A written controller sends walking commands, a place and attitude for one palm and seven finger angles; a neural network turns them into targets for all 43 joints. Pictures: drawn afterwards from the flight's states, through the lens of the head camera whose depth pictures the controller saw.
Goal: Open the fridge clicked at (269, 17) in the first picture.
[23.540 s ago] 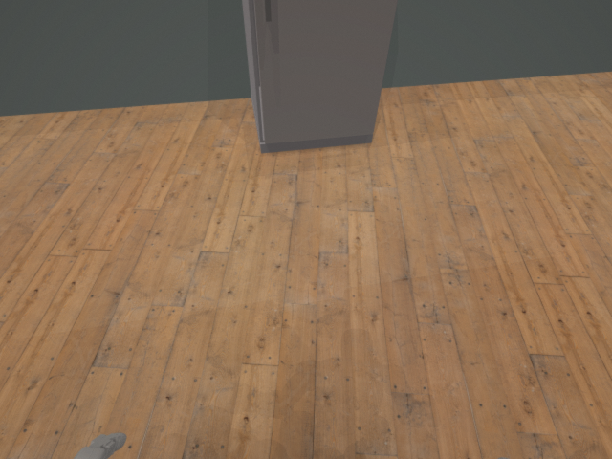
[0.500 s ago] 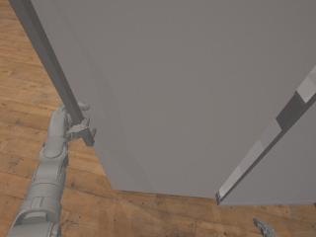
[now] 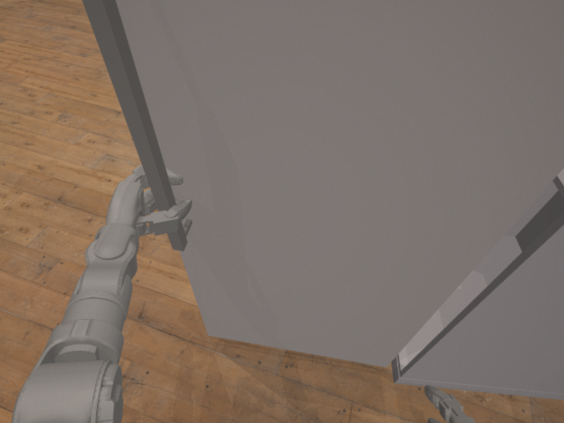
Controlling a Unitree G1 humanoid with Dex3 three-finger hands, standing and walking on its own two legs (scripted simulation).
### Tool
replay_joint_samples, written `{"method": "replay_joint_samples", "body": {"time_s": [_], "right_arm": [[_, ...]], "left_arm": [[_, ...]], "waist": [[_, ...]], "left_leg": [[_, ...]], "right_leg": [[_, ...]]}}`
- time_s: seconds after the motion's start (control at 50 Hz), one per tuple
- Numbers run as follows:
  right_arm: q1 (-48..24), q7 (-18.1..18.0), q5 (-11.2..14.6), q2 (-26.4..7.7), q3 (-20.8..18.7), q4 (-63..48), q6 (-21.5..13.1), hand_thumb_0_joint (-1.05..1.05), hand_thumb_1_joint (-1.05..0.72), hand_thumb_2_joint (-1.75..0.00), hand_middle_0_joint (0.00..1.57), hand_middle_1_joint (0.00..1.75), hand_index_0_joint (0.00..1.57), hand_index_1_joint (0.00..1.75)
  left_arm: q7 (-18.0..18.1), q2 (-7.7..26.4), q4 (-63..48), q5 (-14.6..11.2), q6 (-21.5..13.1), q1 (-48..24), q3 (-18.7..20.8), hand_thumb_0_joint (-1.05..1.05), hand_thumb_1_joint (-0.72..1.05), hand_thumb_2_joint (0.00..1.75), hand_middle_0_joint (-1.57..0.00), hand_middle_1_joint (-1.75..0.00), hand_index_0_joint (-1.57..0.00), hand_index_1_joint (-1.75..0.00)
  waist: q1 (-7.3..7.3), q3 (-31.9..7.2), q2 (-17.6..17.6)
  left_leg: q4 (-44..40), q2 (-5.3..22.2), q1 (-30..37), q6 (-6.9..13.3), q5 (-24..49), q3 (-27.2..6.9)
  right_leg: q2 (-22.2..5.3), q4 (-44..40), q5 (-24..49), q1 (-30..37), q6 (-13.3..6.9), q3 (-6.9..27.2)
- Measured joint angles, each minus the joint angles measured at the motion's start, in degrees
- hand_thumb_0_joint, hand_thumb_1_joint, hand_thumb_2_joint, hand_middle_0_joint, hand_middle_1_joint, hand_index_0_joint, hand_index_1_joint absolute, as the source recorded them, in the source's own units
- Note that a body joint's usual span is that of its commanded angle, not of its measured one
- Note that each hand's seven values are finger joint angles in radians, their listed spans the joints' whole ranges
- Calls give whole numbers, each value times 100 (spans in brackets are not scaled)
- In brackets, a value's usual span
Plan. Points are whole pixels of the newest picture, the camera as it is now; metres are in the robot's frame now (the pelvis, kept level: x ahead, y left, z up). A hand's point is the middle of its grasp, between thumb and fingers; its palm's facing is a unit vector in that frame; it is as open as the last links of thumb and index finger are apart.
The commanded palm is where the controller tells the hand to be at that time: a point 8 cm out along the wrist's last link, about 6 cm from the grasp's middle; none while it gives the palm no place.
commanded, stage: loosen the grip on the handle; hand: left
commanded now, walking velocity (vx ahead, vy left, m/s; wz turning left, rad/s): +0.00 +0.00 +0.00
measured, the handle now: (151, 127) +0.45 +0.19 +0.19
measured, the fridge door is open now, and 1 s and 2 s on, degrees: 85 82 82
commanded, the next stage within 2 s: slip the hand off the handle in 0.40 s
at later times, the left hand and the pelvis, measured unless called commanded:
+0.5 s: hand (170, 215) +0.42 +0.19 +0.04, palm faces +0.04 -0.98 -0.21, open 13.9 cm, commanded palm +0.40 +0.24 +0.05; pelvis +0.01 -0.01 -0.01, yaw +0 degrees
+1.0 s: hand (137, 212) +0.43 +0.24 +0.03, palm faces +0.04 -0.97 -0.23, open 14.6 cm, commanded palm +0.41 +0.29 +0.05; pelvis +0.04 +0.02 -0.02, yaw +0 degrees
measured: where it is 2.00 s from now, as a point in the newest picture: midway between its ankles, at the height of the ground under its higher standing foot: outside the picture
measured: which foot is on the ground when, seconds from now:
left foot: down 0.00-1.00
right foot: down 0.00-1.00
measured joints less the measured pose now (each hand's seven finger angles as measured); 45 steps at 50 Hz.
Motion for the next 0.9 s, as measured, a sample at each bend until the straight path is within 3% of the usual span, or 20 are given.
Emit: {"method": "replay_joint_samples", "body": {"time_s": [0.08,0.2,0.3,0.4,0.5,0.64,0.74,0.9], "right_arm": [[149,12,32,-236,-91,-35,-23,1,-90,-90,20,30,21,31],[309,-82,116,-329,-77,56,-74,1,-91,-90,20,30,21,30],[410,-87,96,-303,-69,61,-61,2,-91,-90,20,30,20,30],[437,-71,89,-268,-78,52,-2,2,-91,-90,20,30,20,30],[364,-29,89,-196,-68,-37,86,2,-91,-90,20,30,20,30],[180,-19,48,-123,-24,-150,172,1,-91,-90,20,30,21,30],[233,9,48,-112,-78,-150,221,1,-91,-90,20,30,21,30],[327,10,102,-119,-56,-205,407,1,-91,-90,20,30,21,30]], "left_arm": [[126,119,290,189,-473,-174,-193,-1,17,55,-42,-136,-45,-140],[132,286,757,-8,-629,-452,-231,0,-26,35,-40,-134,-42,-136],[29,427,824,-17,-877,-393,-62,0,-43,26,-36,-129,-38,-131],[-141,398,574,-85,-1010,-223,-92,-1,-50,22,-31,-122,-39,-127],[-128,287,279,-163,-812,6,13,-1,-53,21,-28,-118,-36,-123],[-187,432,412,37,-839,-121,152,-1,-54,20,-26,-115,-32,-119],[-322,476,109,-118,-887,64,180,-1,-54,20,-25,-115,-29,-117],[-521,538,42,-165,-601,209,184,-1,-54,20,-25,-115,-26,-116]], "waist": [[-16,-40,75],[-18,-30,34],[-66,-103,44],[-12,-139,118],[34,-228,148],[45,-270,133],[110,-417,204],[133,-487,249]], "left_leg": [[398,24,-443,-11,-110,-67],[609,32,-805,-7,-168,-160],[714,74,-995,-53,-227,-189],[782,88,-1061,-73,-328,-199],[777,75,-1043,-47,-421,-166],[1026,33,-1281,7,-596,-204],[1126,27,-1331,44,-718,-194],[1199,-8,-1322,109,-810,-185]], "right_leg": [[10,372,-109,-415,-45,-63],[61,579,-148,-777,-99,-91],[112,659,-207,-960,-133,-103],[125,682,-292,-1004,-115,-110],[114,671,-369,-992,-74,-74],[67,850,-524,-1177,-16,-108],[60,874,-600,-1194,38,-96],[26,889,-661,-1156,103,-84]]}}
